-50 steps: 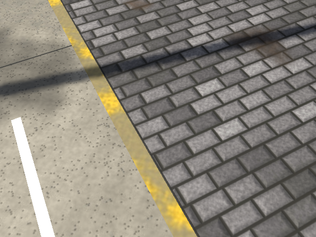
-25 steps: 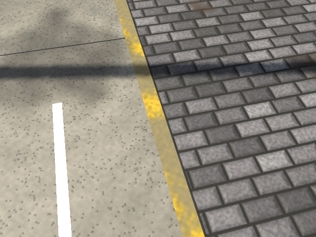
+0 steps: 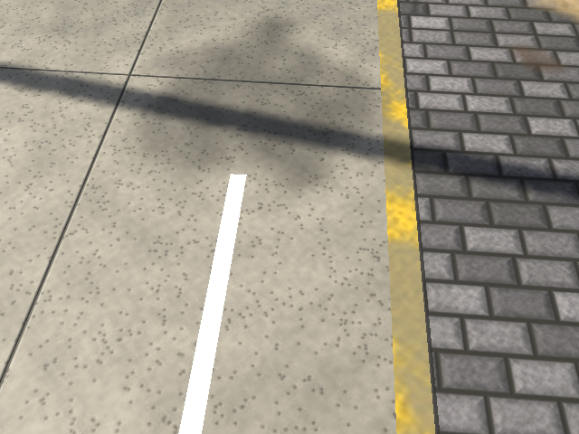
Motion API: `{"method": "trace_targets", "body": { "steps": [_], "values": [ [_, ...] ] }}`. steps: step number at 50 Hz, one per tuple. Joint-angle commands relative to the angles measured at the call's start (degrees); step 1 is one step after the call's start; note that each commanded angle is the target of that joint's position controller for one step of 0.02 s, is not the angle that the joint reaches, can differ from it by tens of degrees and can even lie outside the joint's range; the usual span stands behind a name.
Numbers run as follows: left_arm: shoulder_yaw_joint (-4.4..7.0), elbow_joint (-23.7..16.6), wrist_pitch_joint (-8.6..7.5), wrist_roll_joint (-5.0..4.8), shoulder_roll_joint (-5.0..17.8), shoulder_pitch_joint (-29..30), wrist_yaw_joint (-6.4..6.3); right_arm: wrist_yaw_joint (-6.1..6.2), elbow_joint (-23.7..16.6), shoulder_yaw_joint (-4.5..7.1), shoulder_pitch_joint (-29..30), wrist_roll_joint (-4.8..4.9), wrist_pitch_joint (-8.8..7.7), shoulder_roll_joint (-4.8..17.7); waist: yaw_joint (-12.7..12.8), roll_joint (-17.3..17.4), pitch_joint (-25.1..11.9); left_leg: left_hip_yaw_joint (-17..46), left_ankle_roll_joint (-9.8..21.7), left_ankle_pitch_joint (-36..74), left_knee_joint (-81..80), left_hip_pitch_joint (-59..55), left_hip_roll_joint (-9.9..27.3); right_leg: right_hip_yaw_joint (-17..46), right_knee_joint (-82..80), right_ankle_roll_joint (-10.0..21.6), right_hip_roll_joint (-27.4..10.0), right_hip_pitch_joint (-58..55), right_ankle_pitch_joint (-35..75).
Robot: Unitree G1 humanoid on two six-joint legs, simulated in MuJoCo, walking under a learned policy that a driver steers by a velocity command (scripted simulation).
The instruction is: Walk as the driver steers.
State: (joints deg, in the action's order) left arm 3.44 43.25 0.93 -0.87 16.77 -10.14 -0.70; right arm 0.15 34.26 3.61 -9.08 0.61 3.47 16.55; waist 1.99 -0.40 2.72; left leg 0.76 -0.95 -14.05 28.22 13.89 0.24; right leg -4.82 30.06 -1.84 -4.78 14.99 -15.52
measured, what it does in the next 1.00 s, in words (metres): steps on the spot, turning right: right foot, then left foot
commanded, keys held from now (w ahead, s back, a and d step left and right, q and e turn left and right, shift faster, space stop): e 0.66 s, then no key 0.18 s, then q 0.16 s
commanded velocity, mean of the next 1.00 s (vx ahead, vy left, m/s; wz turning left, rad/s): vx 0.00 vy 0.00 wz -0.28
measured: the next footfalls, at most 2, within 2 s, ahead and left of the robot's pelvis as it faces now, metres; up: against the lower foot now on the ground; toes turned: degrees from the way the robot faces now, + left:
right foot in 0.42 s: -0.01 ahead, -0.11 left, +0.00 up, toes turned -13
left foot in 0.94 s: +0.08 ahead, +0.10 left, +0.00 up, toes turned -23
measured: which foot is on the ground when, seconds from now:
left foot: down 0.00-0.42, up 0.44-0.92, down 0.94-1.00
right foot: down 0.00-0.00, up 0.02-0.40, down 0.42-1.00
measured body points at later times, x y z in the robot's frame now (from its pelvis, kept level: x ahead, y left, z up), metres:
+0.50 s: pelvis -0.02 -0.02 +0.00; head +0.01 -0.06 +0.44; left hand +0.13 +0.25 -0.10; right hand +0.10 -0.33 -0.12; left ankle -0.02 +0.13 -0.69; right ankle -0.05 -0.10 -0.73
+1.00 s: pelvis -0.01 -0.01 +0.00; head +0.01 -0.01 +0.45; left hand +0.24 +0.17 -0.10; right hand +0.01 -0.31 -0.11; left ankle +0.05 +0.12 -0.73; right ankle -0.05 -0.10 -0.73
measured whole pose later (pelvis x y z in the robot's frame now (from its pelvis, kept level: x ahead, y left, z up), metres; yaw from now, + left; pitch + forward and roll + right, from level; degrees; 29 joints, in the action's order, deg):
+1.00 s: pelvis -0.01 -0.01 +0.00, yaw -20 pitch +0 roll +0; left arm 0.8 40.8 0.4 1.9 14.9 -7.8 -0.6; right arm 0.3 47.1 3.2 -10.2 -0.1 -0.4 16.0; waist -0.3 -0.7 2.1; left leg 3.2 -1.4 -14.5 27.6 13.0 0.1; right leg 6.1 28.8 1.6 4.4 12.4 -15.5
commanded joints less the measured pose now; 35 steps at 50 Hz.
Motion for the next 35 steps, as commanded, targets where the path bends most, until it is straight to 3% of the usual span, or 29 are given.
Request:
{"method": "trace_targets", "body": {
  "steps": [1,2,3,5,6,9,11,15,18,20,21,22,23,24,25,26,27,28,31,35],
  "values": [
    [-0.69,-2.62,-2.1,3.06,1.37,-4.09,1.22,1.04,-3.68,2.04,-0.71,-1.49,-0.48,10.62,2.06,14.07,-10.48,17.48,10.71,35.02,-6.12,-16.82,16.99,1.08,6.63,-0.93,-0.15,9.8,-10.26],
    [-0.23,-2.84,-1.9,2.23,4.0,0.57,0.76,0.58,-3.12,0.75,-0.6,-2.85,-1.39,5.17,-2.3,11.16,-11.14,16.96,15.39,26.52,-7.65,-10.42,17.84,4.88,9.42,-2.39,-0.84,7.18,-16.15],
    [0.14,-2.58,-1.57,1.11,5.35,1.37,0.78,0.19,-2.05,-0.01,1.12,-3.35,-2.32,3.36,-1.5,9.81,-8.82,14.13,14.05,20.96,-8.54,-8.73,15.04,5.64,9.88,-2.48,-1.11,6.39,-14.25],
    [0.48,-1.03,-0.67,0.98,6.03,0.93,0.24,0.21,-0.98,0.22,3.68,-2.86,-3.51,4.56,-1.57,11.23,-6.19,10.48,11.17,18.64,-8.83,-7.11,12.44,5.82,9.68,-2.8,-0.57,6.29,-9.91],
    [0.73,-0.64,-0.26,1.02,6.7,-0.15,0.1,0.42,-0.32,0.31,4.24,-2.7,-3.87,5.09,-1.21,11.28,-5.57,9.63,11.25,21.96,-8.57,-5.67,12.72,6.3,11.55,-3.12,-0.52,5.29,-9.46],
    [1.48,-0.74,0.33,-0.11,7.91,-1.52,-0.02,1.22,0.83,1.26,3.82,-1.93,-3.36,7.2,-1.9,9.3,-4.42,8.83,13.65,25.43,-7.49,-5.65,14.83,5.48,19.55,-3.05,0.81,8.23,-12.95],
    [1.58,-1.26,0.85,-0.38,7.07,-1.39,-0.22,1.58,1.63,1.68,3.52,-1.37,-2.81,7.63,-2.55,7.95,-3.54,9.22,15.12,25.16,-7.65,-6.45,16.62,5.5,23.26,-2.89,0.79,11.22,-15.06],
    [1.26,-2.51,1.56,-0.31,5.3,-1.21,-0.04,1.8,2.4,2.08,5.86,-1.2,-2.22,7.27,-2.39,7.12,-4.3,6.81,15.57,26.06,-7.21,-7.07,17.51,4.08,20.58,-2.38,0.51,9.9,-13.6],
    [1.38,-3.28,1.64,-0.37,5.55,-2.45,0.83,1.96,3.04,2.49,6.93,-0.68,-1.74,7.98,-1.57,7.87,-6.03,4.66,14.13,26.94,-4.93,-7.71,17.66,1.95,13.77,-0.95,1.49,5.77,-9.76],
    [1.66,-2.63,1.54,-0.2,5.54,-5.9,1.43,2.2,3.67,2.66,8.09,0.4,-1.35,8.18,0.74,7.44,-6.57,1.45,10.68,22.39,-0.53,-5.53,16.03,-0.38,2.38,1.48,3.48,-0.41,-0.42],
    [2.24,-2.71,1.34,0.43,7.29,-6.71,1.25,2.16,5.03,2.55,5.37,0.74,-1.36,6.93,0.6,3.14,-5.78,-1.97,6.36,13.03,5.37,-1.99,12.82,3.13,-5.01,3.77,3.48,-4.33,8.62],
    [4.09,-3.9,0.97,0.57,14.84,-7.58,0.19,1.94,3.96,1.84,4.33,-1.66,-1.58,3.95,-1.58,-13.82,-5.97,-8.87,-0.52,-6.2,21.82,11.75,5.61,22.7,-8.63,9.48,-9.75,-12.58,30.37],
    [3.99,-5.19,-0.07,2.46,16.5,-8.33,0.73,2.35,1.09,1.6,11.86,-1.8,-1.93,3.98,2.13,-17.17,-6.11,-2.17,-2.45,-26.57,33.72,21.11,-2.65,36.56,-11.63,21.2,-18.5,-10.86,37.42],
    [3.5,-5.83,-1.35,3.18,14.98,-7.59,1.17,2.52,1.5,2.24,11.95,-0.94,-2.03,5.94,2.3,-9.1,-7.01,2.8,-2.08,-25.83,40.36,22.7,-1.02,33.99,-12.3,22.45,-17.34,-11.12,32.57],
    [3.23,-5.93,-2.08,2.39,13.54,-5.0,1.0,2.53,2.42,2.61,10.6,-0.31,-2.01,6.51,0.43,-6.25,-5.55,3.85,-1.49,-20.43,41.24,23.52,0.37,29.01,-11.57,19.29,-13.99,-10.83,27.66],
    [3.03,-6.28,-2.09,1.15,12.32,-2.35,0.59,2.82,3.86,2.95,9.07,-0.48,-1.94,6.83,-0.82,-3.54,-4.61,4.07,-1.63,-15.59,39.46,24.08,1.18,25.76,-11.18,16.15,-10.99,-10.88,23.48],
    [2.49,-6.68,-1.91,0.2,10.91,-0.75,0.06,3.09,4.48,3.24,8.36,-0.83,-1.85,7.49,-1.44,-4.12,-4.44,4.4,-2.12,-11.9,37.97,23.68,1.66,24.26,-11.21,14.57,-9.52,-10.87,23.04],
    [2.08,-7.03,-1.63,0.06,10.17,-0.8,-0.36,2.96,5.03,3.22,7.36,-0.79,-1.95,6.95,-1.83,-5.2,-5.21,4.01,-2.82,-9.19,38.6,21.61,0.92,23.05,-11.3,14.14,-8.05,-10.15,24.57],
    [2.04,-7.9,-1.21,0.4,9.84,-2.11,-0.89,2.71,5.65,3.09,6.05,-0.19,-2.31,6.09,-1.49,-5.23,-6.64,4.0,-4.03,-5.46,35.2,20.69,-0.18,22.22,-11.47,14.43,-6.63,-12.22,24.53],
    [2.24,-8.56,-0.49,0.53,10.21,-2.13,-1.38,2.64,5.98,2.8,6.34,-0.18,-2.78,5.87,-0.59,-6.88,-5.91,4.35,-5.29,-4.08,25.1,19.49,0.04,23.63,-11.68,14.46,-6.09,-12.69,17.56]
  ]
}}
